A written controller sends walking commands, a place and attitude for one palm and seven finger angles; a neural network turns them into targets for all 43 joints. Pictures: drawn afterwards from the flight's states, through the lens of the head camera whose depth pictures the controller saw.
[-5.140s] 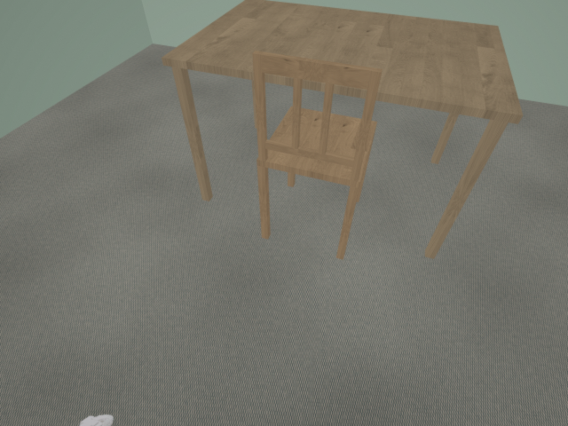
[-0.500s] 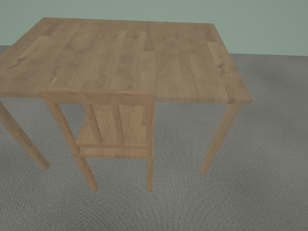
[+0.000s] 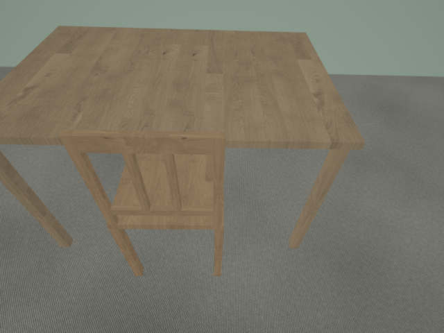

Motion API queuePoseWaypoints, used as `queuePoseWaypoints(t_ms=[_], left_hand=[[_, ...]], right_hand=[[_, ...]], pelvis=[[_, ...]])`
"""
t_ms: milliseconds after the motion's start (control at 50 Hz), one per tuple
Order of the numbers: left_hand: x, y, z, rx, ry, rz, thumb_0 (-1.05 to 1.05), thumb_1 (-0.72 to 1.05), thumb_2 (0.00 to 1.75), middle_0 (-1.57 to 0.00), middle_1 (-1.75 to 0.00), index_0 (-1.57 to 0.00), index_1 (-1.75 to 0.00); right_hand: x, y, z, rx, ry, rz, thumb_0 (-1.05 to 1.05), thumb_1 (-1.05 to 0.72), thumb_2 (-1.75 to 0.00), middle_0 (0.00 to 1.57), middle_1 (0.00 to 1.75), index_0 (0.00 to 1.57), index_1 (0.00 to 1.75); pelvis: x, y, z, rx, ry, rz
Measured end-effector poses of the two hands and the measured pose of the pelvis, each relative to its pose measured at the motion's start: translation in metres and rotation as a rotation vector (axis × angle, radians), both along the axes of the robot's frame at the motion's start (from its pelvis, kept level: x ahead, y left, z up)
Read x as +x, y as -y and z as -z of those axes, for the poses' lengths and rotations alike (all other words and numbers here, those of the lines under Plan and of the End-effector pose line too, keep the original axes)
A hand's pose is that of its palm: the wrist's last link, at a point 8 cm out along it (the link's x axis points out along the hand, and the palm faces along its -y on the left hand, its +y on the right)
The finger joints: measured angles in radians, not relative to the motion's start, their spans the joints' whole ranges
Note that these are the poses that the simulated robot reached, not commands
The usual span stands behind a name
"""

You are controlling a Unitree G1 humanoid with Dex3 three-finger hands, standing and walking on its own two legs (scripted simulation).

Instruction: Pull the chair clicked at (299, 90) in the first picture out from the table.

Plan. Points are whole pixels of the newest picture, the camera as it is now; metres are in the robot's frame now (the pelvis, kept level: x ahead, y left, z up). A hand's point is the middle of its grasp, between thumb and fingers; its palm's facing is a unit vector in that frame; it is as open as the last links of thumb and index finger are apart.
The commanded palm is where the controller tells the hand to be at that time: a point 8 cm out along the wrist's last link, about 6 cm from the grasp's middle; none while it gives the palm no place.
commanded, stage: look again from close up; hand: left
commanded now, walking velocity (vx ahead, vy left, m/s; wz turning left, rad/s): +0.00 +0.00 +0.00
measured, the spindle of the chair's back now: (138, 182) +0.50 +0.26 -0.11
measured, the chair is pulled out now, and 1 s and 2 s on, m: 0.00 0.00 0.00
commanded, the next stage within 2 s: shuffle to correct the standing spot in 1.02 s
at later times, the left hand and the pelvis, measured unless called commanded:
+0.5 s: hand out of the picture -0.04 +0.16 -0.18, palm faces -0.01 -0.98 -0.20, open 7.4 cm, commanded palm none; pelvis -0.03 -0.01 +0.00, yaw -1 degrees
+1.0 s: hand out of the picture -0.02 +0.14 -0.18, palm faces -0.01 -0.99 -0.17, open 7.4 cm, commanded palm none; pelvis -0.01 -0.02 +0.00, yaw -2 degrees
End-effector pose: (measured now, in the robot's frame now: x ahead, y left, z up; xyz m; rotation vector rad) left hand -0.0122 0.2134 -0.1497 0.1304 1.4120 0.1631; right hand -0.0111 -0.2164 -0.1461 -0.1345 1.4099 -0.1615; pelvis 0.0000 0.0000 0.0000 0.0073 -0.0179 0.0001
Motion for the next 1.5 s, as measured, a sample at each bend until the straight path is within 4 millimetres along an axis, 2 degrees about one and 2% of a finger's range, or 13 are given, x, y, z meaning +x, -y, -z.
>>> queuePoseWaypoints(t_ms=[120,320,540,660,860,1180,1340,1440,1500], left_hand=[[-0.007,-0.003,0.001,0.014,0.028,0.026,0.00,0.91,0.90,-0.20,-0.30,-0.20,-0.30],[-0.018,-0.006,-0.002,0.037,0.044,0.038,0.00,0.91,0.90,-0.20,-0.30,-0.20,-0.30],[-0.030,0.011,-0.002,0.007,-0.001,0.049,0.00,0.91,0.90,-0.20,-0.30,-0.20,-0.30],[-0.030,0.021,0.001,-0.016,-0.012,0.045,0.00,0.91,0.90,-0.20,-0.30,-0.20,-0.30],[-0.021,0.027,0.003,-0.029,0.000,0.045,0.00,0.91,0.90,-0.20,-0.30,-0.20,-0.30],[-0.010,0.019,0.001,-0.010,-0.007,0.047,0.00,0.91,0.90,-0.20,-0.30,-0.20,-0.30],[-0.006,0.016,0.007,-0.008,-0.022,0.015,0.00,0.91,0.90,-0.20,-0.30,-0.20,-0.30],[-0.002,0.017,0.010,0.002,-0.027,-0.035,0.00,0.91,0.90,-0.20,-0.30,-0.20,-0.30],[-0.007,0.017,0.015,-0.003,-0.042,-0.078,0.00,0.91,0.90,-0.20,-0.30,-0.20,-0.30]], right_hand=[[0.000,0.010,0.006,-0.002,0.048,-0.033,0.01,-0.92,-0.90,0.20,0.30,0.19,0.30],[-0.005,0.012,0.011,0.023,0.085,-0.028,0.01,-0.93,-0.90,0.20,0.30,0.19,0.30],[-0.024,0.019,0.005,0.025,0.021,-0.011,0.01,-0.92,-0.90,0.20,0.30,0.19,0.30],[-0.026,0.023,0.002,0.014,0.003,-0.002,0.01,-0.91,-0.90,0.20,0.30,0.19,0.30],[-0.014,0.025,0.000,0.005,0.015,-0.001,0.01,-0.92,-0.90,0.20,0.30,0.19,0.30],[-0.006,0.024,0.001,0.004,0.011,0.003,0.01,-0.92,-0.90,0.20,0.30,0.19,0.30],[-0.001,0.024,0.010,0.024,-0.023,-0.003,0.01,-0.92,-0.90,0.20,0.30,0.19,0.30],[0.015,0.024,0.017,0.029,-0.050,-0.034,0.01,-0.91,-0.90,0.20,0.30,0.19,0.30],[0.041,0.023,0.017,0.016,-0.051,-0.072,0.01,-0.91,-0.90,0.20,0.30,0.19,0.30]], pelvis=[[-0.014,-0.001,0.007,-0.018,-0.002,-0.008],[-0.024,0.005,0.008,-0.002,0.024,0.009],[-0.027,0.016,0.004,0.005,0.004,0.023],[-0.023,0.020,0.003,0.003,0.004,0.025],[-0.018,0.023,0.003,0.001,0.002,0.028],[-0.009,0.022,0.002,0.003,-0.007,0.031],[0.009,0.023,0.011,0.012,-0.018,0.004],[0.029,0.025,0.017,0.000,-0.029,-0.030],[0.044,0.021,0.020,-0.010,-0.026,-0.053]])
